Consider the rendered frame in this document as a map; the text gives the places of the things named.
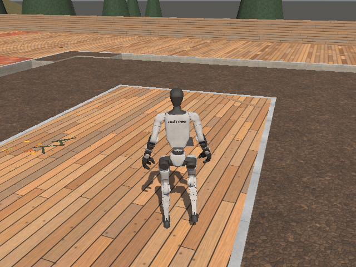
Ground robot right forearm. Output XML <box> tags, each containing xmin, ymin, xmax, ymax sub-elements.
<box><xmin>199</xmin><ymin>134</ymin><xmax>210</xmax><ymax>155</ymax></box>

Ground left robot hand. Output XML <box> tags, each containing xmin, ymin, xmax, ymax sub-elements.
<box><xmin>142</xmin><ymin>157</ymin><xmax>155</xmax><ymax>170</ymax></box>

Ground left robot upper arm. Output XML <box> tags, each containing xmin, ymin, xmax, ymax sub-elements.
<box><xmin>150</xmin><ymin>112</ymin><xmax>166</xmax><ymax>144</ymax></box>

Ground robot left foot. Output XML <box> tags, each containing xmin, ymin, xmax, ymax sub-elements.
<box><xmin>162</xmin><ymin>215</ymin><xmax>170</xmax><ymax>229</ymax></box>

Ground right robot upper arm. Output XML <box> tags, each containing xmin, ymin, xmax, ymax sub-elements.
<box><xmin>189</xmin><ymin>112</ymin><xmax>205</xmax><ymax>142</ymax></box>

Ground robot left forearm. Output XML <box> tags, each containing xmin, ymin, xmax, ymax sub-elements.
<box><xmin>144</xmin><ymin>135</ymin><xmax>155</xmax><ymax>159</ymax></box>

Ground left robot thigh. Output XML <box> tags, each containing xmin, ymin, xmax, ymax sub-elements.
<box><xmin>159</xmin><ymin>155</ymin><xmax>171</xmax><ymax>195</ymax></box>

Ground right robot hand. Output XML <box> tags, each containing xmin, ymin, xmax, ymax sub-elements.
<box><xmin>199</xmin><ymin>152</ymin><xmax>211</xmax><ymax>163</ymax></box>

